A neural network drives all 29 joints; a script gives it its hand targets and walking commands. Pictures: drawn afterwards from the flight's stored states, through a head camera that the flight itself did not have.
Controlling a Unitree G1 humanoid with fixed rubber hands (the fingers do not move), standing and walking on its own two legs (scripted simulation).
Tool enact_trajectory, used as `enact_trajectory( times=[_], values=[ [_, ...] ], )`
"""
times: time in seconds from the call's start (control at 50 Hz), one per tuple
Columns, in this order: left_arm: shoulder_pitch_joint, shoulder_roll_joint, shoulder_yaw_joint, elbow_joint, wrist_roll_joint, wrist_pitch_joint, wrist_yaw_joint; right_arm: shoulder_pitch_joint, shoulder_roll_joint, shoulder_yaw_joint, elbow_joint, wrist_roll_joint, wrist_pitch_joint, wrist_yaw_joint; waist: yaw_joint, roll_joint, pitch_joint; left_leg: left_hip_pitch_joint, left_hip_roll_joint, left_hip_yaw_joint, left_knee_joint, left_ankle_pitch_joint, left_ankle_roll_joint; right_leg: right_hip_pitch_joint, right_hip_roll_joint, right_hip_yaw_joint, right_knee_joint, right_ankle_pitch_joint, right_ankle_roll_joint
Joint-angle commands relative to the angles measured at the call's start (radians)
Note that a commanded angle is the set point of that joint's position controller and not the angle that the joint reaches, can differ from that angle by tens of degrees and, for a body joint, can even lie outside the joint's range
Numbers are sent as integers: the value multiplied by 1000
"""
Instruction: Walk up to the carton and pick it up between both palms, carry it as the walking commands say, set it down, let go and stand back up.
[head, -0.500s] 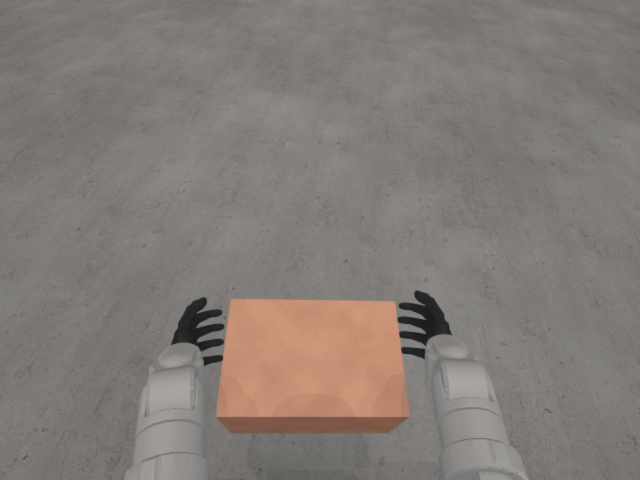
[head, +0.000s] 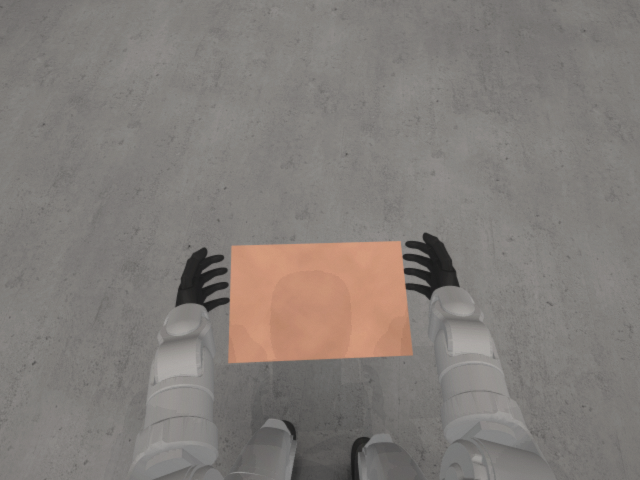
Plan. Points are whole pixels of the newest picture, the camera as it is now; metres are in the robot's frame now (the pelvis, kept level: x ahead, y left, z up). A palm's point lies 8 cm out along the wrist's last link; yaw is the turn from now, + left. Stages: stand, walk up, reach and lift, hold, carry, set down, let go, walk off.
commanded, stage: set down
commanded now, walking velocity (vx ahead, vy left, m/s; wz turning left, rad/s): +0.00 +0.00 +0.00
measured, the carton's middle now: (317, 305) +0.35 +0.04 -0.15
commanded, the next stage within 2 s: none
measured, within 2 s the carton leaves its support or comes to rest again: neither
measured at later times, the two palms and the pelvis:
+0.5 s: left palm (210, 306) +0.33 +0.20 -0.14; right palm (418, 291) +0.38 -0.12 -0.14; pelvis -0.02 +0.00 -0.08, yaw +0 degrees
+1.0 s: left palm (219, 311) +0.35 +0.21 -0.23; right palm (403, 297) +0.40 -0.11 -0.23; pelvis -0.03 -0.01 -0.15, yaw -1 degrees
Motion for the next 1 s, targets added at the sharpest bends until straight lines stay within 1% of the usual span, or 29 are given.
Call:
enact_trajectory(
  times=[0.0,0.08,0.16,0.24,0.34,0.5,0.56,0.72,0.84,0.98],
  values=[
    [-579,-833,-562,-12,-148,-47,-271,-490,897,518,67,124,-25,283,19,18,-608,338,-57,29,20,234,-11,73,63,-36,-22,106,-40],
    [-655,-851,-563,-17,-147,-35,-281,-554,923,516,79,125,-14,294,18,23,-667,274,-60,42,73,167,-12,-11,67,-43,36,48,-41],
    [-715,-872,-566,-15,-152,-18,-292,-604,939,511,85,125,-2,302,9,27,-718,218,-62,48,128,113,-15,-87,72,-49,98,5,-42],
    [-745,-886,-568,-3,-159,-3,-301,-633,951,511,88,128,9,305,4,25,-757,159,-65,52,183,86,-18,-152,78,-54,156,-14,-40],
    [-770,-880,-560,18,-166,2,-308,-659,968,516,95,137,15,298,11,12,-796,63,-69,63,251,80,-18,-207,83,-55,220,-13,-32],
    [-788,-851,-571,39,-194,-22,-308,-684,977,559,96,171,-9,260,36,-8,-909,-65,-74,70,367,152,-21,-274,91,-50,323,55,-14],
    [-793,-833,-578,46,-208,-31,-303,-692,969,571,92,183,-21,240,37,-13,-941,-105,-76,72,404,161,-23,-297,95,-50,355,65,-9],
    [-827,-789,-565,68,-234,-48,-283,-733,932,572,108,213,-42,195,48,-20,-952,-206,-78,79,482,130,-25,-386,106,-62,432,31,-3],
    [-871,-769,-552,82,-242,-62,-267,-775,913,554,125,224,-61,171,50,-22,-970,-270,-80,84,539,104,-30,-463,116,-74,494,2,0],
    [-923,-756,-554,91,-255,-75,-252,-834,899,559,126,238,-76,147,62,-18,-1017,-329,-84,96,611,90,-34,-530,126,-84,570,-17,5]
  ],
)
